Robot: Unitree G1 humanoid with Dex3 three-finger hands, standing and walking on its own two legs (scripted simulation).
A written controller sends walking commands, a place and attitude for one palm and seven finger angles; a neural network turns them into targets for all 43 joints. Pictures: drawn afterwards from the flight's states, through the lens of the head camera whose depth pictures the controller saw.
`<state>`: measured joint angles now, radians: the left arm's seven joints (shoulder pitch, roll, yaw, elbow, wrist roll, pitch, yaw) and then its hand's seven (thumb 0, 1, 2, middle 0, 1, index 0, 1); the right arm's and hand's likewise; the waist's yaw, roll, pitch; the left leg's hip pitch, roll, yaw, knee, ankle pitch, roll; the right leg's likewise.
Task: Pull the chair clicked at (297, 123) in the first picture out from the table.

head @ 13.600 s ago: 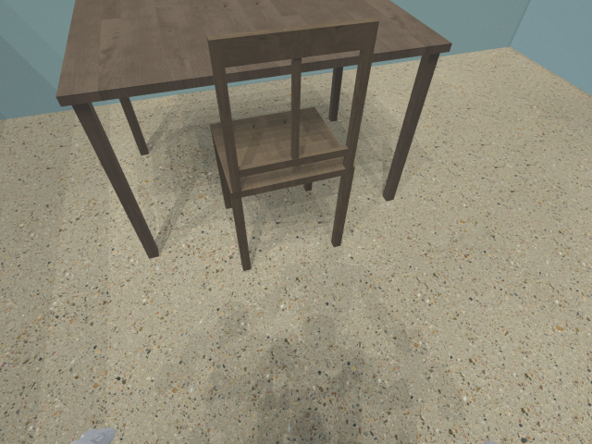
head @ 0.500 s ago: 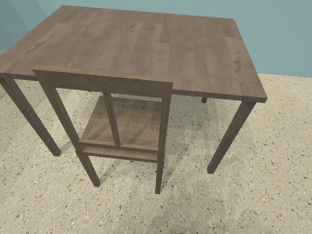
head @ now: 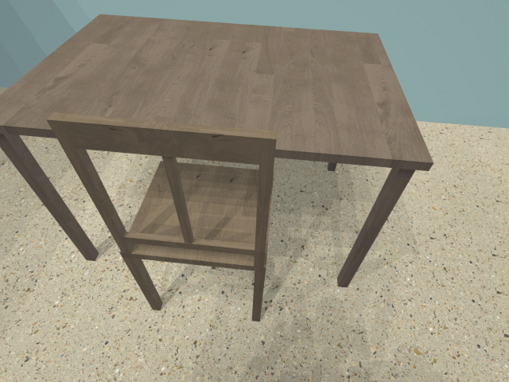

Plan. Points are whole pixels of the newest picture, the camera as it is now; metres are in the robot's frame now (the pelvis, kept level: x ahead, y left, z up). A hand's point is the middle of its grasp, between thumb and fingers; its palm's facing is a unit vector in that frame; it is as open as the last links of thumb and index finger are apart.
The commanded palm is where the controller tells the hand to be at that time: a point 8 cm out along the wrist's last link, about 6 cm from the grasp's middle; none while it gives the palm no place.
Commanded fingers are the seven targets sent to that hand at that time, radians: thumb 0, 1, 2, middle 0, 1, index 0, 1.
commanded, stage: look again from close up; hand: left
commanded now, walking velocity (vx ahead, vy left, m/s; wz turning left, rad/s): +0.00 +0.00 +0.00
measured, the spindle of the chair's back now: (180, 203) +0.50 +0.21 -0.09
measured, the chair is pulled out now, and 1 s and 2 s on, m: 0.00 0.00 0.00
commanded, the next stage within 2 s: shuffle to correct the standing spot in 0.58 s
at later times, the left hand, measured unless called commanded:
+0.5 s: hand out of the picture -0.03 +0.15 -0.18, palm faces +0.05 -0.99 -0.15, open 7.4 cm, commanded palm none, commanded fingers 0.00 0.90 0.90 -0.20 -0.30 -0.20 -0.30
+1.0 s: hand out of the picture -0.03 +0.17 -0.19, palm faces +0.12 -0.98 -0.13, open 7.4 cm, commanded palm none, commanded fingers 0.00 0.90 0.90 -0.20 -0.30 -0.20 -0.30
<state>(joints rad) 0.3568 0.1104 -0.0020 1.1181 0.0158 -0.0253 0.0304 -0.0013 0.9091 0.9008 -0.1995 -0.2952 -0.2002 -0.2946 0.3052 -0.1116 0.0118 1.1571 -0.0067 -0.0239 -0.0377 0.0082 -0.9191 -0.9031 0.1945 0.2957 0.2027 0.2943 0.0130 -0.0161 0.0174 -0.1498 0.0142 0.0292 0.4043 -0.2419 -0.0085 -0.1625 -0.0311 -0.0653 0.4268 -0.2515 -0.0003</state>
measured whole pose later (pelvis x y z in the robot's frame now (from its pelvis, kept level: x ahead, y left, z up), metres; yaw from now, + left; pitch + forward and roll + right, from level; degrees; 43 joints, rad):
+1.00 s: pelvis +0.02 +0.02 -0.01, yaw +0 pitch +0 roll -1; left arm 0.41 0.12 0.04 1.10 0.02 -0.01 0.02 0.00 0.91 0.90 -0.20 -0.30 -0.20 -0.29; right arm 0.36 -0.12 -0.01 1.13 -0.02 0.00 -0.02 0.00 -0.91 -0.90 0.19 0.30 0.20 0.29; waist 0.04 -0.03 -0.01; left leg -0.19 0.01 0.03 0.55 -0.35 0.02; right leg -0.18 -0.04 -0.06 0.52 -0.33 0.01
